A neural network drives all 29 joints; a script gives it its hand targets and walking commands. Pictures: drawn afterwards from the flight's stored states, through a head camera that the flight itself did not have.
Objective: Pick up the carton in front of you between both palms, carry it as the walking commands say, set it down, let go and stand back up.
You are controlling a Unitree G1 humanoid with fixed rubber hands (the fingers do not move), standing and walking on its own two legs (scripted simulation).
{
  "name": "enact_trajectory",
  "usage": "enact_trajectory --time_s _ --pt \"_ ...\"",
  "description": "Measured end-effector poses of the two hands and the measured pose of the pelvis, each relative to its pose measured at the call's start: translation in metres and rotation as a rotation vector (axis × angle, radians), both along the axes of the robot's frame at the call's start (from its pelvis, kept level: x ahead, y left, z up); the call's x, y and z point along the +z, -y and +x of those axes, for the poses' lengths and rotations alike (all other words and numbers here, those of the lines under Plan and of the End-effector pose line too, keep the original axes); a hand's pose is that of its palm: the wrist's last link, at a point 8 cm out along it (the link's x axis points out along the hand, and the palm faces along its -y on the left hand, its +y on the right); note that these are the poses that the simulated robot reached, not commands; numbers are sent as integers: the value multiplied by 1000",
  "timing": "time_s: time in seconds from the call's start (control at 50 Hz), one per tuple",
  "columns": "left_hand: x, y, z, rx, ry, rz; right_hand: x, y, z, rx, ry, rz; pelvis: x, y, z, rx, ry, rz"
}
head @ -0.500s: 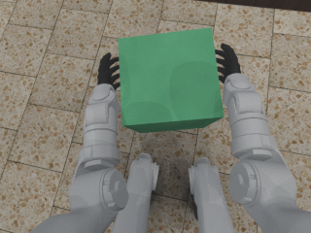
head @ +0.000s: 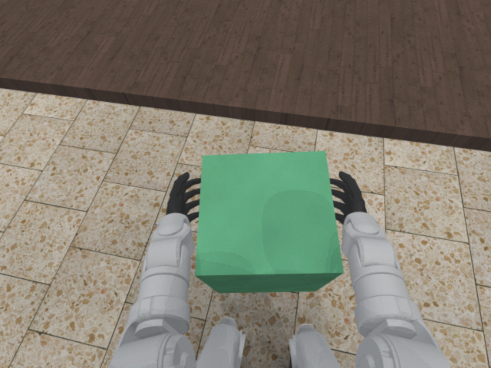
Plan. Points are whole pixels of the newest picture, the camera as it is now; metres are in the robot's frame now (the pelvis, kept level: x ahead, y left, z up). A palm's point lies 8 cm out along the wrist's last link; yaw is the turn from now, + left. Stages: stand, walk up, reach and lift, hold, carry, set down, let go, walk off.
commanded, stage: reach and lift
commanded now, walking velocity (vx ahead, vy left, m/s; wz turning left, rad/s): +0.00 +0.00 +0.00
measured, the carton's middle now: (265, 231) +0.38 +0.02 -0.10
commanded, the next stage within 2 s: hold in 1.54 s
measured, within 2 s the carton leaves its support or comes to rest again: neither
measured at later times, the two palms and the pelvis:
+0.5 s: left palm (153, 198) +0.34 +0.16 +0.11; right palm (396, 209) +0.33 -0.14 +0.11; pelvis +0.04 +0.01 +0.10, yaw +0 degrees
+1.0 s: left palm (147, 195) +0.33 +0.16 +0.14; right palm (409, 207) +0.33 -0.14 +0.13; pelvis +0.03 +0.01 +0.11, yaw +0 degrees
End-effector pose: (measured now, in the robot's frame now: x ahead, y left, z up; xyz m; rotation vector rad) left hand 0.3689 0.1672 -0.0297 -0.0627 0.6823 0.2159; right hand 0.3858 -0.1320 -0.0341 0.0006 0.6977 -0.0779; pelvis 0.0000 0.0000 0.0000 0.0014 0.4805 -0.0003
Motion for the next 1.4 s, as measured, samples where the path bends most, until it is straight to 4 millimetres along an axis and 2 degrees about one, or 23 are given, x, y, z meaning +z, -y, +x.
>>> enact_trajectory --time_s 0.32,0.5,0.58,0.74,0.9,1.4 --pt "92 5 -23 -41 7 2 94 6 -34 -39 8 -4 77 -5 35 3 246 -3" --pt "143 7 -33 -80 29 25 144 8 -51 -46 31 -24 101 -8 43 3 414 -3" --pt "157 9 -37 -96 27 37 159 9 -57 -42 29 -36 106 -8 42 3 475 -2" --pt "160 10 -45 -101 -6 41 161 10 -65 -40 -4 -38 106 -8 30 -1 534 -1" --pt "164 10 -44 -90 9 35 165 11 -62 -40 12 -31 105 -6 25 1 542 0" --pt "175 10 -37 -109 5 61 176 11 -55 -22 9 -58 112 -5 45 3 557 0"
